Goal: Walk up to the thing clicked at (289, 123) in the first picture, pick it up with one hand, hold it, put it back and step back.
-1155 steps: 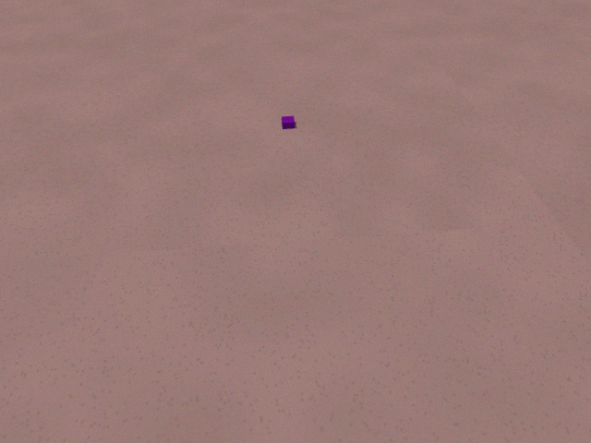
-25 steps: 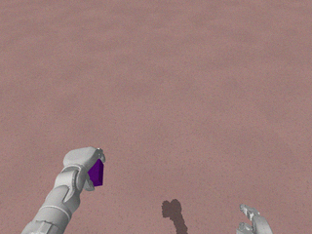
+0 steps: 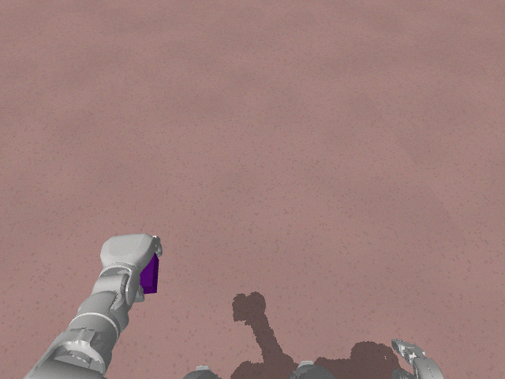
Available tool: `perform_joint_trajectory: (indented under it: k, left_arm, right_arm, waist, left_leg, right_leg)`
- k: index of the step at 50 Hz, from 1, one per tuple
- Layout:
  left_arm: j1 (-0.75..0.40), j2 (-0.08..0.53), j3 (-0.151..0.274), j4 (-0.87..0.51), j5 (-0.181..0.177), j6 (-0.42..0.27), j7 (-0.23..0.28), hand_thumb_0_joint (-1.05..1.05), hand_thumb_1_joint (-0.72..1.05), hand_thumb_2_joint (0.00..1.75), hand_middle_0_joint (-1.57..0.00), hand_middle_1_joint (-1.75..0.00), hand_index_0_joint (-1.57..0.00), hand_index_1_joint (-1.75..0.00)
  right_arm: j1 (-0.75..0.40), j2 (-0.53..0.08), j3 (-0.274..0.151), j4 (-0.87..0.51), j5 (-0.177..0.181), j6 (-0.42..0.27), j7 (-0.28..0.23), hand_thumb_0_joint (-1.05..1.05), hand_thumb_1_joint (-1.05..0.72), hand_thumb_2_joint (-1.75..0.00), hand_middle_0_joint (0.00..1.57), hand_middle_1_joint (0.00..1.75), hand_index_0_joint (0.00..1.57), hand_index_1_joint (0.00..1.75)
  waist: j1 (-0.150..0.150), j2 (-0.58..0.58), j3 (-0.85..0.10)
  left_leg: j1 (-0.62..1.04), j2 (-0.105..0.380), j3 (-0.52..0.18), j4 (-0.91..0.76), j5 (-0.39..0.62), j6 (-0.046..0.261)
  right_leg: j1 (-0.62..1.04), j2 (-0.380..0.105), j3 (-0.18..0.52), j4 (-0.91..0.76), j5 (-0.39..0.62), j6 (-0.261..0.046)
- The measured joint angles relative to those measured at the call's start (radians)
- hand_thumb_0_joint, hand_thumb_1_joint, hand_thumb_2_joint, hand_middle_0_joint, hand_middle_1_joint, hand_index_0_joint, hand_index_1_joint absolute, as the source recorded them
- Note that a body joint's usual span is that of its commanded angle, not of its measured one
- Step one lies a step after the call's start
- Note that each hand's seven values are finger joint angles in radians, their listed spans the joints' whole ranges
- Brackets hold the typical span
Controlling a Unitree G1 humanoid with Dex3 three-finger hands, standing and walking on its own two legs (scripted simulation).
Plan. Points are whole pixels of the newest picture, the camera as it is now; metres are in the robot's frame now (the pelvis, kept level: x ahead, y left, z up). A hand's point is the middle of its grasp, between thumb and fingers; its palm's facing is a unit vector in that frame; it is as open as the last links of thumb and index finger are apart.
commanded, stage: crouch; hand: left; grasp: from above
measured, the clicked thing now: (136, 273) +0.33 +0.23 -0.12
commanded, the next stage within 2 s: lower in 1.64 s
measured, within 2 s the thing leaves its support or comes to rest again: neither
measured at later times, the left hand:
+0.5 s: hand (167, 279) +0.39 +0.23 -0.34, palm faces -0.45 -0.02 -0.89, open 9.5 cm
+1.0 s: hand (176, 283) +0.42 +0.24 -0.49, palm faces -0.44 -0.05 -0.89, open 9.5 cm
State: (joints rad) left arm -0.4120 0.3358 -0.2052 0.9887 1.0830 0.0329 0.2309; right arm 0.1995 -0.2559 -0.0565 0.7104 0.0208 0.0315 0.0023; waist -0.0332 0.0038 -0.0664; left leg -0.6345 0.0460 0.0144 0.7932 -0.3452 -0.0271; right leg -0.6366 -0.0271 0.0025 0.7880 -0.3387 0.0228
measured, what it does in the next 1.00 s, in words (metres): lowers itself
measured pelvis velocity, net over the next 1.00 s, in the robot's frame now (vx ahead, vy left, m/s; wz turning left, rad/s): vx -0.06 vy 0.00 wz -0.06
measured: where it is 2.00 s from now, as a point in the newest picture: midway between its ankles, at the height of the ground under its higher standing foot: outside the picture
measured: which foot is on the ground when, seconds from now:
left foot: down 0.00-1.00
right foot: down 0.00-1.00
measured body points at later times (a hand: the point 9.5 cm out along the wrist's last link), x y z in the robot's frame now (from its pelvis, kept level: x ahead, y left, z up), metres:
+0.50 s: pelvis -0.05 +0.01 -0.21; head +0.14 +0.02 +0.20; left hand +0.41 +0.23 -0.29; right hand -0.02 -0.25 -0.34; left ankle +0.02 +0.14 -0.70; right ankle +0.03 -0.13 -0.70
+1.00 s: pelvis -0.06 +0.00 -0.34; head +0.17 +0.04 +0.04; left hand +0.44 +0.24 -0.44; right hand -0.01 -0.28 -0.46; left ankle +0.02 +0.13 -0.70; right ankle +0.02 -0.13 -0.70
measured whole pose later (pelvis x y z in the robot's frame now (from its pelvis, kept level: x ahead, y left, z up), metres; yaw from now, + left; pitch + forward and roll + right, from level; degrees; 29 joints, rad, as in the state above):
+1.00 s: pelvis -0.06 +0.00 -0.34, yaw -3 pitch +37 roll -5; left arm -0.98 0.61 0.05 1.40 1.17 -0.04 0.34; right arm 0.14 -0.25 0.00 0.74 -0.11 -0.06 0.08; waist -0.23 0.01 -0.13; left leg -2.15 0.04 -0.11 2.18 -0.69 -0.03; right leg -2.11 -0.01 -0.02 2.12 -0.66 0.04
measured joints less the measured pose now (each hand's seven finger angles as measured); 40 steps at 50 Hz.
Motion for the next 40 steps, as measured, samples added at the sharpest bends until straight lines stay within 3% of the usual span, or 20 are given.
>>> perform_joint_trajectory:
  k: [7, 13, 22, 26, 34, 40]
  left_arm:
    - [-0.167, 0.005, 0.056, 0.189, 0.037, 0.0, 0.118, 0.0, 0.1, 0.34, -0.77, -0.38, -0.8, -0.36]
    - [-0.263, 0.035, 0.107, 0.251, 0.032, 0.01, 0.156, 0.0, 0.1, 0.37, -0.76, -0.4, -0.79, -0.37]
    - [-0.358, 0.084, 0.172, 0.306, 0.025, 0.011, 0.146, 0.0, 0.11, 0.36, -0.76, -0.4, -0.78, -0.38]
    - [-0.395, 0.115, 0.193, 0.332, 0.039, -0.011, 0.131, 0.0, 0.11, 0.35, -0.76, -0.4, -0.78, -0.37]
    - [-0.465, 0.18, 0.223, 0.339, 0.071, -0.051, 0.133, 0.0, 0.11, 0.34, -0.75, -0.4, -0.78, -0.37]
    - [-0.519, 0.221, 0.237, 0.363, 0.076, -0.051, 0.128, 0.0, 0.11, 0.36, -0.75, -0.41, -0.78, -0.38]
  right_arm:
    - [0.042, -0.014, -0.022, 0.012, -0.025, -0.024, 0.0, 0.0, -0.89, -0.89, 0.2, 0.3, 0.2, 0.3]
    - [0.071, -0.008, -0.024, 0.026, -0.046, -0.038, -0.005, 0.0, -0.89, -0.89, 0.2, 0.3, 0.2, 0.3]
    - [0.057, 0.034, 0.0, 0.049, -0.071, -0.053, 0.001, 0.0, -0.88, -0.89, 0.2, 0.3, 0.2, 0.3]
    - [0.04, 0.044, 0.017, 0.041, -0.081, -0.068, 0.013, 0.0, -0.88, -0.89, 0.2, 0.3, 0.2, 0.3]
    - [-0.014, 0.034, 0.036, 0.036, -0.102, -0.097, 0.038, 0.0, -0.88, -0.89, 0.21, 0.3, 0.2, 0.3]
    - [-0.05, 0.019, 0.04, 0.032, -0.118, -0.106, 0.058, 0.0, -0.89, -0.89, 0.2, 0.3, 0.2, 0.3]
  waist:
    - [-0.053, 0.006, -0.069]
    - [-0.098, 0.031, -0.119]
    - [-0.132, 0.055, -0.141]
    - [-0.142, 0.057, -0.146]
    - [-0.154, 0.041, -0.127]
    - [-0.169, 0.024, -0.098]
  left_leg:
    - [-0.382, 0.007, -0.018, 0.34, -0.116, 0.005]
    - [-0.685, 0.008, -0.033, 0.596, -0.193, 0.011]
    - [-1.002, 0.005, -0.046, 0.87, -0.262, 0.021]
    - [-1.127, 0.0, -0.057, 0.977, -0.284, 0.02]
    - [-1.326, -0.008, -0.089, 1.166, -0.318, 0.01]
    - [-1.419, -0.011, -0.109, 1.269, -0.332, 0.002]
  right_leg:
    - [-0.371, 0.005, 0.0, 0.321, -0.107, 0.007]
    - [-0.667, 0.007, 0.0, 0.567, -0.179, 0.01]
    - [-0.979, 0.009, 0.005, 0.833, -0.245, 0.014]
    - [-1.1, 0.008, 0.002, 0.938, -0.269, 0.014]
    - [-1.289, 0.008, -0.013, 1.122, -0.307, 0.015]
    - [-1.377, 0.011, -0.023, 1.221, -0.322, 0.012]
